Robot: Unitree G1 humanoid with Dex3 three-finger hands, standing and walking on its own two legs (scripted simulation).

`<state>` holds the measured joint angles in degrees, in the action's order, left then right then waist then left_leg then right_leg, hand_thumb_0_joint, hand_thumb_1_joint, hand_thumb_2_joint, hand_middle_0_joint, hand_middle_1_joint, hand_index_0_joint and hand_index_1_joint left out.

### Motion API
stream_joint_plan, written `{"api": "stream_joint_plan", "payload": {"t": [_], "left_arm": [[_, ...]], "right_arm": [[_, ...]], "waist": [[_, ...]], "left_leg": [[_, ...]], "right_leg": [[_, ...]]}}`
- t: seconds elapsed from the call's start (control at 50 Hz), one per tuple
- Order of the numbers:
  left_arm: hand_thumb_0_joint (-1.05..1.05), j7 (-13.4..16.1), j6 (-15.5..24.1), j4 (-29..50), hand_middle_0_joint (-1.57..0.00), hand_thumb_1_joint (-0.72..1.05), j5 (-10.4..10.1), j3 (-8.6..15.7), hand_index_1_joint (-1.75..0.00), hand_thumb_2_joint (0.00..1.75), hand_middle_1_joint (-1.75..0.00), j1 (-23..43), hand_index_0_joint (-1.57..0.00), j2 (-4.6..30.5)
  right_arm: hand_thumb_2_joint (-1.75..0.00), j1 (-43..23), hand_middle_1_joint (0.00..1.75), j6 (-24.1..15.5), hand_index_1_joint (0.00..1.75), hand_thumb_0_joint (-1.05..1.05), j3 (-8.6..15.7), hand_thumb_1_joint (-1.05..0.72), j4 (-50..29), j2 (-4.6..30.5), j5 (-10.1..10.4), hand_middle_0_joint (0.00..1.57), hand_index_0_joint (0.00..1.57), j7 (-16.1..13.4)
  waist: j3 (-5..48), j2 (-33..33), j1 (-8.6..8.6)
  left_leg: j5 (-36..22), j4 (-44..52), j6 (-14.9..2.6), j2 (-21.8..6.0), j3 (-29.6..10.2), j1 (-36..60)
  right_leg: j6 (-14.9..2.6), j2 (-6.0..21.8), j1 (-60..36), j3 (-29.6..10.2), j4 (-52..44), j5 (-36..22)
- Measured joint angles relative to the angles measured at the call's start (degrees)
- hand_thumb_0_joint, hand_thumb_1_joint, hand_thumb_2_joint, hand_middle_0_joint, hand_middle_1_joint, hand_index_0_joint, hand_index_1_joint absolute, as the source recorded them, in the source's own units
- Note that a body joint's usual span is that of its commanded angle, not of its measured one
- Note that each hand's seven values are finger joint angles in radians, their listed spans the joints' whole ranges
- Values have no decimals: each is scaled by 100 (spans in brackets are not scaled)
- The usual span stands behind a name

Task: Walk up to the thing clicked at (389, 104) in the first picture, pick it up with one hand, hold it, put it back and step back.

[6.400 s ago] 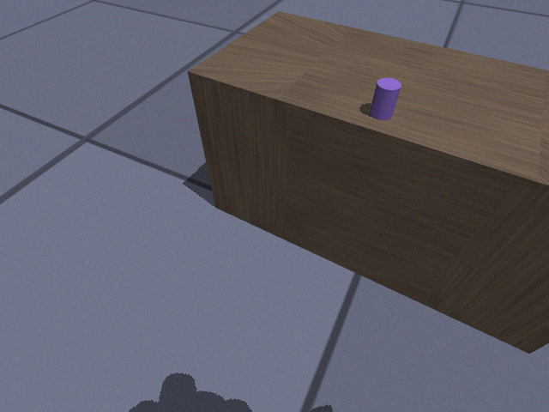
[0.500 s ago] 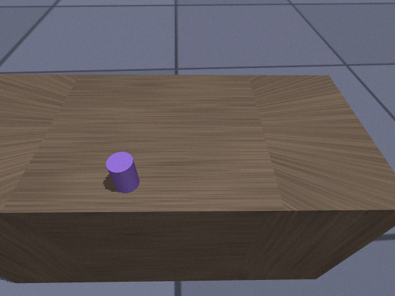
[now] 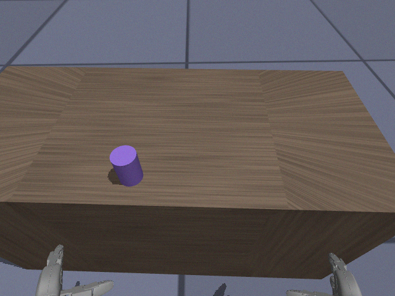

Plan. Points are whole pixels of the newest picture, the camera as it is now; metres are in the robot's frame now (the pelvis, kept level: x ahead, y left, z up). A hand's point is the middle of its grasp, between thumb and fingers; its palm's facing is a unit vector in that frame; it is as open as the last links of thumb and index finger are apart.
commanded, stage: rise first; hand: left
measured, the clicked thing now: (127, 166) +0.43 +0.21 -0.03
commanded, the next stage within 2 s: go down in 1.24 s
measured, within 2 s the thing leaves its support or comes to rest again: neither
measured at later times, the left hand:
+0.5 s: hand (62, 267) +0.18 +0.27 +0.01, palm faces +0.36 -0.85 -0.39, open 17.5 cm
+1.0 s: hand (48, 258) +0.18 +0.27 +0.05, palm faces +0.39 -0.82 -0.42, open 17.6 cm
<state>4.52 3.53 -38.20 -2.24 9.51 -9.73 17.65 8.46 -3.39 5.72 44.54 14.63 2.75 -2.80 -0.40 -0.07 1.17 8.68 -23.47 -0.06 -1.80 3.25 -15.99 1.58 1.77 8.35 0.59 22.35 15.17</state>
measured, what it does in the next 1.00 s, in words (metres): stands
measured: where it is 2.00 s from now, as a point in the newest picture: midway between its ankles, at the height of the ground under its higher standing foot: outside the picture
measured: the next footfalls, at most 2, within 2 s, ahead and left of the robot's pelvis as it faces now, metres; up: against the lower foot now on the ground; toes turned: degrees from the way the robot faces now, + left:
none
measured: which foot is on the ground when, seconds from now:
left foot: down 0.00-1.00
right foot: down 0.00-1.00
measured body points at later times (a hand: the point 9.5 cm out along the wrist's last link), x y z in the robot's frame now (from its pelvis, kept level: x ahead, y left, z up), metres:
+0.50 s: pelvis +0.00 -0.02 +0.00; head +0.00 -0.03 +0.45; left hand +0.15 +0.31 +0.03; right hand +0.16 -0.28 -0.09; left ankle +0.04 +0.12 -0.74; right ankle -0.04 -0.14 -0.74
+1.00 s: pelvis +0.00 -0.02 +0.00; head +0.00 -0.04 +0.45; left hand +0.15 +0.31 +0.08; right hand +0.17 -0.28 -0.09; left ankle +0.04 +0.12 -0.74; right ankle -0.04 -0.14 -0.74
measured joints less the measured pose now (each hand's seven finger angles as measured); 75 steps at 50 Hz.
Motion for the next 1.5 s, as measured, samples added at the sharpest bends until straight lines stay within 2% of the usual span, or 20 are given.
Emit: {"api": "stream_joint_plan", "payload": {"t": [0.16,0.32,0.58,0.82,1.38,1.5], "left_arm": [[0,56,88,1231,-6,-34,17,131,-5,9,-5,-533,-5,-35],[0,-19,175,2047,-5,-49,-23,340,-5,3,-5,-841,-5,-25],[-1,-81,428,2875,-5,-55,-6,558,-5,2,-4,-1126,-5,22],[-1,-155,655,3300,-6,-58,-10,701,-6,3,-5,-1281,-6,69],[-1,-210,945,3939,-7,-60,-8,953,-7,7,-6,-1400,-6,207],[-1,-440,1149,3811,-7,-60,-41,1084,-8,5,-7,-1249,-7,65]], "right_arm": [[-9,428,5,-64,6,0,-199,31,-892,-150,-44,6,6,-83],[-4,551,5,-89,5,-1,-135,46,-916,-123,-81,6,6,-41],[-3,366,5,-60,5,-1,41,50,-511,-54,-168,6,6,-76],[-4,331,5,-133,5,-1,119,48,-526,-70,-160,6,6,-91],[-6,491,5,-191,6,-1,269,48,-799,-108,-141,6,6,-17],[-6,406,5,-121,6,-1,263,47,-673,-105,-209,6,6,52]], "waist": [[-68,-81,48],[-106,-116,94],[-254,-186,151],[-273,-196,171],[-276,-158,195],[-152,-159,187]], "left_leg": [[-23,134,45,3,-41,333],[-45,212,88,-15,-71,523],[-119,287,132,-42,-123,639],[-148,329,145,-35,-156,672],[-78,300,106,17,-130,737],[48,-12,97,7,-176,473]], "right_leg": [[-44,-7,-318,46,-67,31],[-85,-30,-492,75,-92,49],[-132,-66,-586,124,-84,37],[-147,-64,-612,159,-81,46],[-103,-8,-700,142,-106,82],[-89,-14,-498,178,114,176]]}}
